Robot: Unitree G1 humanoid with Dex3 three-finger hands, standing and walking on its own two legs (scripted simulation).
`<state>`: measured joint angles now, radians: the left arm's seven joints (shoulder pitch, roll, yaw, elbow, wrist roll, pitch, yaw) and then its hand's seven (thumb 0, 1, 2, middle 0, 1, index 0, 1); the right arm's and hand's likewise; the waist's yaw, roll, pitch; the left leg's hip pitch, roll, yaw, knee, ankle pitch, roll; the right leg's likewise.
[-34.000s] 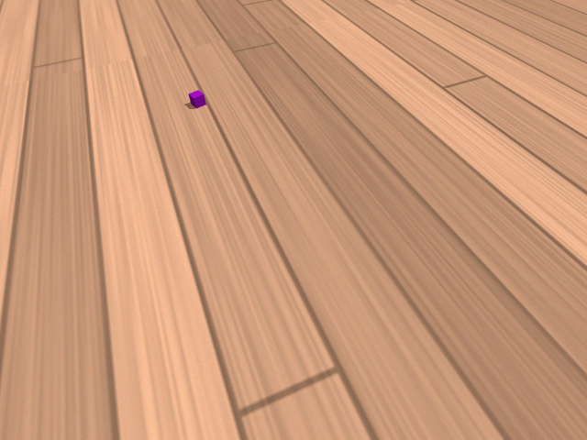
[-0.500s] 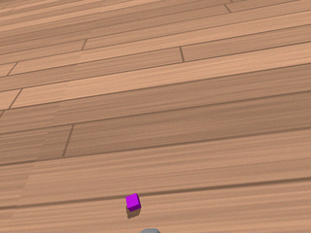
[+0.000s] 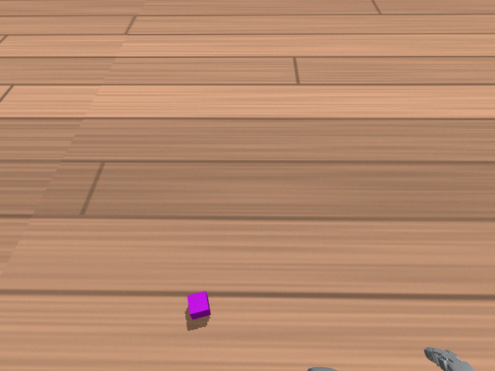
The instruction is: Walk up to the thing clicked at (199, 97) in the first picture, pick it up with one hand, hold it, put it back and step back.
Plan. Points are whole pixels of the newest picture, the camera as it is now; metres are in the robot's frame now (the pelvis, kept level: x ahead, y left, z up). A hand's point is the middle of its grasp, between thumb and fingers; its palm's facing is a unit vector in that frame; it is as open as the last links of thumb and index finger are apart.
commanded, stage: walk up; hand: left
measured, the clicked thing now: (199, 305) +0.44 +0.22 -0.72
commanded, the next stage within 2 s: stand in 0.56 s
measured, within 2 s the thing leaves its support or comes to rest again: neither
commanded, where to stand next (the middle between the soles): +0.06 -0.01 m, yaw -5 degrees
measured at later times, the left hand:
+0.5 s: hand out of the picture +0.12 +0.25 -0.13, palm faces -0.08 -0.94 -0.34, open 7.4 cm
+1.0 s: hand out of the picture +0.09 +0.24 -0.13, palm faces -0.07 -0.94 -0.34, open 7.4 cm
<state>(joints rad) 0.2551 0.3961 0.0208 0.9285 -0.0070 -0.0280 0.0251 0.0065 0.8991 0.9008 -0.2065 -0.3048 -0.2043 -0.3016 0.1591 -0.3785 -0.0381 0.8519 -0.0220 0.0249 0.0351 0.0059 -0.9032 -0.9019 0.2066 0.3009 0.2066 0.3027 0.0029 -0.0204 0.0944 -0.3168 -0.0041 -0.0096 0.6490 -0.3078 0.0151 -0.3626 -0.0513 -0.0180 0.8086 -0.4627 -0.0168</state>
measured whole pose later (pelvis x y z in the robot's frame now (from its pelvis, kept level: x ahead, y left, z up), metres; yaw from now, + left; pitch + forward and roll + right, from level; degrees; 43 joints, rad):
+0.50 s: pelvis +0.00 +0.00 +0.02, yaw -3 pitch -3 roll +0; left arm 0.08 0.36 -0.01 1.09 -0.01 -0.02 -0.01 0.01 0.90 0.90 -0.20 -0.30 -0.20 -0.30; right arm 0.08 -0.35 0.01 1.11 0.00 -0.01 0.02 0.01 -0.90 -0.90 0.21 0.30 0.21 0.30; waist 0.00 0.00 0.08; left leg -0.16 0.02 0.04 0.41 -0.20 0.00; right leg -0.17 -0.01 0.01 0.42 -0.20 0.01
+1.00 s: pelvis +0.01 -0.01 +0.03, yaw -3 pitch -2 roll +0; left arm 0.11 0.35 0.00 1.15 0.01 -0.02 -0.01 0.01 0.90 0.90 -0.20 -0.30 -0.20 -0.30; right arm 0.09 -0.35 -0.01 1.16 -0.01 -0.01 0.02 0.01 -0.91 -0.90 0.20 0.30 0.20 0.30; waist -0.01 0.01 0.05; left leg -0.13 0.02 0.03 0.31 -0.15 -0.01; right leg -0.14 -0.01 0.00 0.33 -0.16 0.00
